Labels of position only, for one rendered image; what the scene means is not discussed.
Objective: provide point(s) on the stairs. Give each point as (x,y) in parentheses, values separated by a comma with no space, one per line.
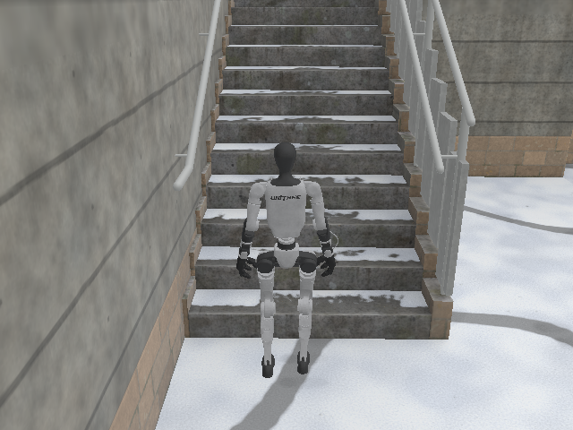
(311,73)

